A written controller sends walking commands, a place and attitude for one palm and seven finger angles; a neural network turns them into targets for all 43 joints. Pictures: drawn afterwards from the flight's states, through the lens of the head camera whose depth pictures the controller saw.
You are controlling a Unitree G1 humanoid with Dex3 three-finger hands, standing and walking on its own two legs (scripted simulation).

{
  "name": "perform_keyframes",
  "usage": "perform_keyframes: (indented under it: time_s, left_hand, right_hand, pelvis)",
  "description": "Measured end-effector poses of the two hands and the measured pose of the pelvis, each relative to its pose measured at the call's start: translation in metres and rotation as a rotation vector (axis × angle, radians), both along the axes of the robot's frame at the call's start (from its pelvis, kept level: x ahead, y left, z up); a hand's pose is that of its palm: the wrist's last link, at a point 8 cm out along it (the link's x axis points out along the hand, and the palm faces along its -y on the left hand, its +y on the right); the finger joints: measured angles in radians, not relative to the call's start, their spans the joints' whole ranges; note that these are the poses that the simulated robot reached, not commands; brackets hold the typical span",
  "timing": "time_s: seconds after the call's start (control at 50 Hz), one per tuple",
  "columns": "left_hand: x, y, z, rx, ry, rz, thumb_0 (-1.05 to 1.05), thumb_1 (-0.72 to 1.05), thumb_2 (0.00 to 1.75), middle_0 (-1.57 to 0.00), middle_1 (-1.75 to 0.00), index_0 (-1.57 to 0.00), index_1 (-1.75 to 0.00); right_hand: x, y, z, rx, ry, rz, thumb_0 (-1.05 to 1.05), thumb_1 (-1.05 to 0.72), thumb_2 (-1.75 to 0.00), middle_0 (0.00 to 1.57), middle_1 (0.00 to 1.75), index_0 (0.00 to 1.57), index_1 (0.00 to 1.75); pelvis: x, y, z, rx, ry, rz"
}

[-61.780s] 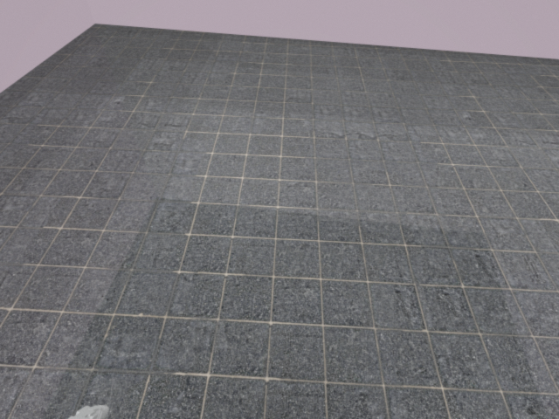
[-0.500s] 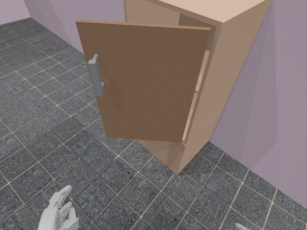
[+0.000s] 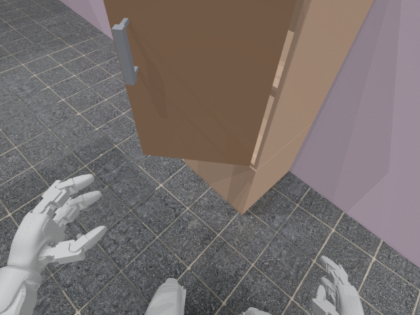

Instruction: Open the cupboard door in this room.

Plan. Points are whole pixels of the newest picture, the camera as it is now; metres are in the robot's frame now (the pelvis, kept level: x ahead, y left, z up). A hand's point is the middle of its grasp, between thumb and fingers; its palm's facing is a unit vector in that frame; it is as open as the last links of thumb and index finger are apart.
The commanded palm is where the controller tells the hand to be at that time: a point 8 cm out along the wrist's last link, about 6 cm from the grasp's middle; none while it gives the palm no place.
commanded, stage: raise the hand with hooked fingers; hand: left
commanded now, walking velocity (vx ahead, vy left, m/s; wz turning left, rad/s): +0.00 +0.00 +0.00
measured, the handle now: (128, 52) +0.63 +0.26 +0.15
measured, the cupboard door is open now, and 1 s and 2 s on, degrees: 40 40 40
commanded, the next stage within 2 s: move the hooked fingers beside the handle in 1.46 s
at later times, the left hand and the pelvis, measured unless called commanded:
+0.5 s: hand (50, 194) +0.27 +0.28 +0.11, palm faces +0.00 -1.00 -0.05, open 12.9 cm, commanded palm +0.25 +0.33 +0.12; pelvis +0.02 +0.04 +0.03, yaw -1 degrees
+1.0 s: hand (32, 154) +0.30 +0.30 +0.17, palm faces +0.01 -1.00 -0.04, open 14.0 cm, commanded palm +0.27 +0.35 +0.17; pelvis +0.01 +0.03 +0.05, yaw +0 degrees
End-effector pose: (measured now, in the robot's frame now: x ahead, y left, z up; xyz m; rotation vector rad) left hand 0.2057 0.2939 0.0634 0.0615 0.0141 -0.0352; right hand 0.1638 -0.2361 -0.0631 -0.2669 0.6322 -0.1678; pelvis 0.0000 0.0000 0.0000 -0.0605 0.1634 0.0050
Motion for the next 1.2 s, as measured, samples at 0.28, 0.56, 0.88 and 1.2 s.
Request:
perform_keyframes:
  time_s: [0.28,0.56,0.88,1.2]
  left_hand:
    - [0.031,0.025,0.029,-0.011,0.023,0.025,0.00,0.02,0.52,-0.26,-0.86,-0.26,-0.86]
    - [0.047,0.049,0.058,-0.017,-0.023,0.035,0.00,-0.30,0.38,-0.29,-1.07,-0.29,-1.07]
    - [0.066,0.063,0.092,-0.023,-0.027,0.046,-0.01,-0.49,0.30,-0.30,-1.19,-0.30,-1.19]
    - [0.082,0.047,0.101,-0.029,-0.012,0.026,-0.01,-0.50,0.30,-0.30,-1.19,-0.30,-1.20]
  right_hand:
    - [-0.028,0.006,0.017,0.009,0.067,-0.080,0.01,-0.90,-0.90,0.21,0.30,0.20,0.30]
    - [0.017,0.039,0.050,0.010,-0.048,0.012,0.01,-0.90,-0.90,0.21,0.30,0.20,0.30]
    - [0.003,0.037,0.054,0.023,-0.007,0.010,0.01,-0.90,-0.90,0.21,0.30,0.20,0.30]
    - [-0.017,0.003,0.050,0.013,0.036,-0.053,0.01,-0.90,-0.90,0.21,0.30,0.20,0.30]
  pelvis:
    - [0.016,0.026,0.025,0.017,0.000,-0.031]
    - [0.017,0.040,0.038,0.005,-0.055,-0.011]
    - [0.013,0.034,0.051,0.014,-0.104,-0.006]
    - [0.015,0.019,0.056,0.028,-0.108,-0.017]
